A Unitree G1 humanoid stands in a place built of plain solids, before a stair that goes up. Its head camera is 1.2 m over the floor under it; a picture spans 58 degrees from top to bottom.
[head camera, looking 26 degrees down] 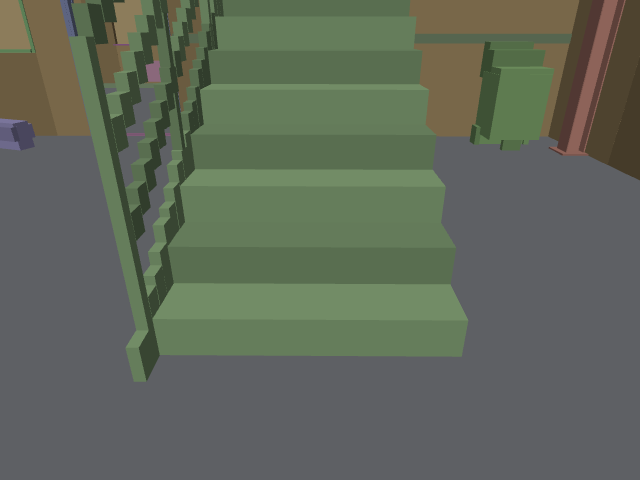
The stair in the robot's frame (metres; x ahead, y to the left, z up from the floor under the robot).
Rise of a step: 0.18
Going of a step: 0.27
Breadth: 1.28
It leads straight ahead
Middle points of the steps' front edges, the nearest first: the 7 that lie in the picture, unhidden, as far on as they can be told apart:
1.38 0.06 0.18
1.65 0.06 0.36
1.91 0.06 0.54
2.18 0.06 0.73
2.45 0.05 0.91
2.71 0.05 1.09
2.98 0.05 1.27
